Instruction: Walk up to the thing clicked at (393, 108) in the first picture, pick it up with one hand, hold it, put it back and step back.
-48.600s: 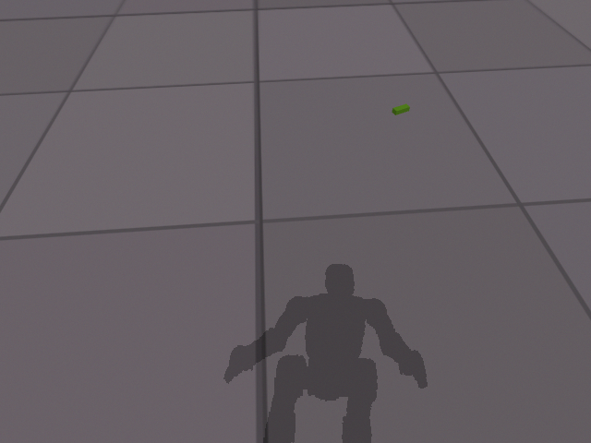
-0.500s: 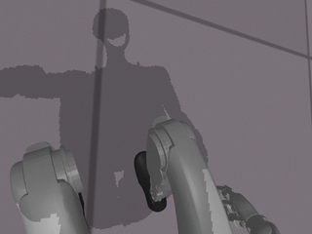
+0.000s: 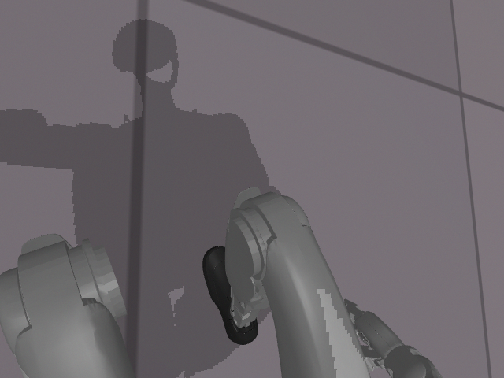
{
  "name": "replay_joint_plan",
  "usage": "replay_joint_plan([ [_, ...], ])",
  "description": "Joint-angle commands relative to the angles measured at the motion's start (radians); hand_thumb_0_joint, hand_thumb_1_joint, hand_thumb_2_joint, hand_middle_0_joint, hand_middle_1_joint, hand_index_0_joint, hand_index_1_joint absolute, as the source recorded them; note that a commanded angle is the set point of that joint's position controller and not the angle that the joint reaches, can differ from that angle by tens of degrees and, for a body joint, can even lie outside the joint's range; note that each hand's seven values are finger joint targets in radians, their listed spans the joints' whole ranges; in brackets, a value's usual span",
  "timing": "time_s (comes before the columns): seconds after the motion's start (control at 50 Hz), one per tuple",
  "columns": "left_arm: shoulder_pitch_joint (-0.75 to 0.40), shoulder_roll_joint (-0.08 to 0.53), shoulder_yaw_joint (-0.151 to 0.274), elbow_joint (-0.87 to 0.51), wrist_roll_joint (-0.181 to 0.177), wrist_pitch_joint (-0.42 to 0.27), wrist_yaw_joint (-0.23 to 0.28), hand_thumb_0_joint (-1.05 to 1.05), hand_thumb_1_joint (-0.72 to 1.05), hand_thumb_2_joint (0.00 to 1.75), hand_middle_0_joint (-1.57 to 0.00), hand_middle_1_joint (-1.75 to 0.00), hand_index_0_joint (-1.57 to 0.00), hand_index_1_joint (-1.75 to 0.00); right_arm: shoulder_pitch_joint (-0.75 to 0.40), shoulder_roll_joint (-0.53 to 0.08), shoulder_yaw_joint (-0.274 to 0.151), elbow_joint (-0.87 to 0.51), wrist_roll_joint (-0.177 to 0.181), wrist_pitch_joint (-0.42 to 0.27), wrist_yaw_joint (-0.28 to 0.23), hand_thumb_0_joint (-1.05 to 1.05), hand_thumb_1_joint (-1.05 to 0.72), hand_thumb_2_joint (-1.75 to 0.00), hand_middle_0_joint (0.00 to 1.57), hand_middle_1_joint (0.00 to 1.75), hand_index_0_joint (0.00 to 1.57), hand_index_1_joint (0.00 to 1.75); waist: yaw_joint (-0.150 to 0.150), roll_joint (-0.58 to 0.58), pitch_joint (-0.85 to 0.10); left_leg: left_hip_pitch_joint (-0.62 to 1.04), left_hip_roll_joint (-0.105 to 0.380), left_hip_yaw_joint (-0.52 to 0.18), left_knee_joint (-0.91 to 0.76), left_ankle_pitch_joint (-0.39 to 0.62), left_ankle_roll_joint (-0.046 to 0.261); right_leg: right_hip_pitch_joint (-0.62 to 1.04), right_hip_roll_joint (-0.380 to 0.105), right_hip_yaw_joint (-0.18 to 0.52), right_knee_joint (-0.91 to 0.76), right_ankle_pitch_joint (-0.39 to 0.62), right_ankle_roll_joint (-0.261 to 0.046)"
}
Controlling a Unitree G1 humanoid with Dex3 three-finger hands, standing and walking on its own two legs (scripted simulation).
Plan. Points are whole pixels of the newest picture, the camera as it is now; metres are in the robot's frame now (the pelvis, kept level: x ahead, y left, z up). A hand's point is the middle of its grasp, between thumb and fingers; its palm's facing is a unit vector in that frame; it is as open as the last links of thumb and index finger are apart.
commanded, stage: rest palm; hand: left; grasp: from above
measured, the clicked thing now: out of the picture +0.42 +0.43 -0.29
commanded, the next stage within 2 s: close in 0.96 s
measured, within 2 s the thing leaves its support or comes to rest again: neither
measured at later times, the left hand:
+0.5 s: hand out of the picture +0.41 +0.40 -0.23, palm faces -0.41 -0.17 -0.90, open 14.3 cm
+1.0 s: hand out of the picture +0.40 +0.41 -0.24, palm faces -0.44 -0.18 -0.88, open 14.2 cm
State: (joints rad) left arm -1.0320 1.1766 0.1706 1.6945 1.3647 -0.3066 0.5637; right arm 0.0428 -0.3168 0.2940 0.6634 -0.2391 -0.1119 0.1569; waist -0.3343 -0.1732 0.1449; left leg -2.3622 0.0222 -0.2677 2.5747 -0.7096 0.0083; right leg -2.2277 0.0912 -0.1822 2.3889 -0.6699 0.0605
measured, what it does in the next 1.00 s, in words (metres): stands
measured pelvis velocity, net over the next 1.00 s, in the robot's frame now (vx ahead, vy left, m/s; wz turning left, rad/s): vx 0.00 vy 0.00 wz -0.01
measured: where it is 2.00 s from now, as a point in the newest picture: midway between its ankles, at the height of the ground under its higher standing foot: (176, 339)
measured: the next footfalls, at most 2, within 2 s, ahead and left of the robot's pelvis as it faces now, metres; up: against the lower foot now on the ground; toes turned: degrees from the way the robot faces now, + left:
none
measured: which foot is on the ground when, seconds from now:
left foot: down 0.00-1.00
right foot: down 0.00-1.00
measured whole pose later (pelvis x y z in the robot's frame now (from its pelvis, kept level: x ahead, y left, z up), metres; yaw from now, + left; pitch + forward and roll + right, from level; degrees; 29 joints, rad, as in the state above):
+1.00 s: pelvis +0.00 +0.00 +0.00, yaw -1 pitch +26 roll -16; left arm -0.97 1.19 0.19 1.63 1.31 -0.36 0.51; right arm 0.03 -0.34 0.34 0.63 -0.24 -0.13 0.18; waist -0.32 -0.18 0.19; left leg -2.34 0.02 -0.29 2.57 -0.71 0.01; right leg -2.20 0.09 -0.20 2.37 -0.67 0.07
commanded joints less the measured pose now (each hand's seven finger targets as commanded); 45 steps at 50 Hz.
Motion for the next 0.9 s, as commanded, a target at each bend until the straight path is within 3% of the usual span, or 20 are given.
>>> replay_joint_plan([
  [0.0,-0.168,0.284,0.026,-0.138,-0.058,0.017,-0.015,0.00,-0.53,0.95,-0.11,-0.97,-0.10,-0.98,0.171,-0.346,-0.100,-0.011,0.003,-0.008,-0.007,0.00,-0.91,-0.91,0.20,0.30,0.20,0.30,-0.013,0.600,-0.621,0.568,0.036,0.080,-0.296,0.247,-0.008,0.280,0.015,-0.099,-0.176,0.257,-0.075],
  [0.1,-0.111,0.297,0.053,-0.167,-0.094,-0.011,-0.058,0.00,-0.54,0.97,-0.10,-0.98,-0.09,-0.99,0.175,-0.340,-0.089,-0.020,0.007,-0.003,-0.005,0.00,-0.91,-0.91,0.20,0.30,0.20,0.30,-0.003,0.583,-0.637,0.554,0.037,0.083,-0.284,0.284,-0.004,0.336,0.021,-0.097,-0.190,0.280,-0.074],
  [0.12,-0.127,0.272,0.029,-0.191,-0.099,-0.021,-0.063,0.00,-0.55,0.97,-0.11,-0.97,-0.09,-0.98,0.184,-0.341,-0.090,-0.010,0.010,-0.002,-0.003,0.00,-0.92,-0.91,0.20,0.30,0.20,0.30,-0.007,0.592,-0.626,0.563,0.038,0.082,-0.285,0.287,-0.007,0.331,0.021,-0.095,-0.190,0.279,-0.076],
  [0.18,-0.121,0.306,0.066,-0.205,-0.104,-0.049,-0.058,0.00,-0.58,1.00,-0.09,-0.97,-0.07,-0.99,0.170,-0.356,-0.085,-0.028,0.013,0.002,-0.003,0.00,-0.91,-0.91,0.20,0.30,0.20,0.30,-0.006,0.566,-0.627,0.552,0.040,0.073,-0.277,0.285,-0.006,0.336,0.021,-0.106,-0.192,0.271,-0.077],
  [0.3,-0.118,0.320,0.066,-0.183,-0.066,-0.087,-0.014,0.00,-0.59,1.03,-0.07,-0.98,-0.05,-1.00,0.167,-0.343,-0.068,-0.018,0.000,0.008,0.001,0.00,-0.91,-0.91,0.20,0.30,0.20,0.30,-0.012,0.558,-0.621,0.548,0.045,0.084,-0.271,0.268,0.002,0.357,0.028,-0.099,-0.199,0.266,-0.073],
  [0.42,-0.160,0.316,0.045,-0.162,-0.052,-0.072,0.028,0.00,-0.57,1.01,-0.08,-0.98,-0.06,-1.00,0.152,-0.351,-0.062,-0.003,-0.007,-0.004,-0.005,0.00,-0.91,-0.91,0.20,0.30,0.20,0.30,-0.025,0.551,-0.582,0.518,0.046,0.085,-0.269,0.205,0.003,0.315,0.029,-0.104,-0.202,0.221,-0.074],
  [0.52,-0.166,0.285,0.002,-0.119,-0.040,-0.036,0.021,0.00,-0.56,0.99,-0.07,-1.01,-0.06,-1.02,0.153,-0.352,-0.068,-0.003,-0.008,-0.015,-0.006,0.00,-0.91,-0.91,0.20,0.30,0.20,0.30,-0.033,0.574,-0.575,0.546,0.046,0.077,-0.280,0.219,-0.004,0.286,0.029,-0.109,-0.190,0.231,-0.078],
  [0.54,-0.190,0.287,0.012,-0.126,-0.063,-0.037,0.021,0.00,-0.55,0.99,-0.08,-1.01,-0.07,-1.02,0.146,-0.357,-0.067,0.002,-0.007,-0.015,-0.007,0.00,-0.91,-0.91,0.20,0.30,0.20,0.30,-0.033,0.574,-0.571,0.535,0.047,0.067,-0.290,0.212,-0.008,0.281,0.026,-0.116,-0.186,0.227,-0.076],
  [0.6,-0.159,0.301,0.011,-0.111,-0.052,-0.026,0.007,0.00,-0.55,0.98,-0.08,-1.02,-0.07,-1.02,0.144,-0.356,-0.061,-0.010,-0.001,-0.019,-0.004,0.00,-0.91,-0.91,0.20,0.30,0.20,0.30,-0.024,0.590,-0.577,0.570,0.049,0.059,-0.290,0.249,-0.011,0.272,0.023,-0.117,-0.173,0.249,-0.076],
  [0.64,-0.194,0.305,0.010,-0.153,-0.062,-0.028,0.000,0.00,-0.53,0.97,-0.08,-1.02,-0.08,-1.02,0.150,-0.361,-0.069,-0.011,0.000,-0.020,0.000,0.00,-0.91,-0.91,0.20,0.30,0.20,0.30,-0.024,0.623,-0.574,0.577,0.047,0.057,-0.300,0.253,-0.017,0.272,0.019,-0.114,-0.171,0.250,-0.077],
  [0.78,-0.145,0.310,0.038,-0.187,-0.088,-0.037,-0.024,0.00,-0.55,0.98,-0.07,-1.01,-0.07,-1.02,0.154,-0.359,-0.067,-0.021,0.002,-0.024,0.006,0.00,-0.91,-0.91,0.20,0.30,0.20,0.30,-0.011,0.597,-0.608,0.574,0.047,0.066,-0.287,0.274,-0.010,0.321,0.023,-0.110,-0.186,0.266,-0.074],
  [0.88,-0.119,0.308,0.046,-0.173,-0.084,-0.056,-0.023,0.00,-0.53,0.97,-0.07,-1.03,-0.07,-1.03,0.153,-0.359,-0.063,-0.026,-0.003,-0.016,0.007,0.00,-0.91,-0.91,0.20,0.30,0.20,0.30,-0.015,0.600,-0.595,0.570,0.049,0.062,-0.291,0.271,-0.010,0.324,0.026,-0.117,-0.191,0.262,-0.074],
])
